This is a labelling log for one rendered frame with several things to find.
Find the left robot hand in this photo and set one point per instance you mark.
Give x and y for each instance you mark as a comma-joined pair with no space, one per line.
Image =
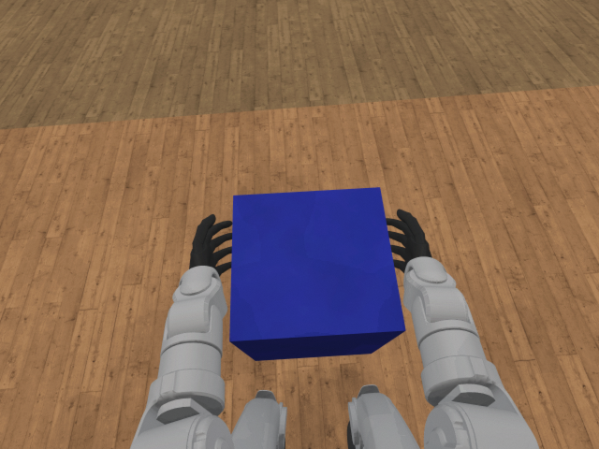
204,246

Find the right robot thigh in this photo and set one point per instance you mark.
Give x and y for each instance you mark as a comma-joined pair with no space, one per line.
377,424

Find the robot left upper arm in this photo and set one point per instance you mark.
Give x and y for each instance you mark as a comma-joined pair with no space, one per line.
201,431

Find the robot thigh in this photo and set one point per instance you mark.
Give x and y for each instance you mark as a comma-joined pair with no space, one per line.
377,424
261,425

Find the left robot forearm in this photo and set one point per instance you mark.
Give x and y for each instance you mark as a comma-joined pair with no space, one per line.
189,378

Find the left robot thigh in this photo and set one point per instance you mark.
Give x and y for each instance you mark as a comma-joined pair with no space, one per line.
261,425

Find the right robot forearm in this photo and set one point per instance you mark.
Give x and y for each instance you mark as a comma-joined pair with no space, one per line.
455,366

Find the carton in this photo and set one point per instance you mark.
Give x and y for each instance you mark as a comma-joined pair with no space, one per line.
312,275

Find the right robot hand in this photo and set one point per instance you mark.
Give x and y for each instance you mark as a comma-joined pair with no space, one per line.
413,239

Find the robot right upper arm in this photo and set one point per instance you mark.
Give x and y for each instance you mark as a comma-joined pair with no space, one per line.
456,425

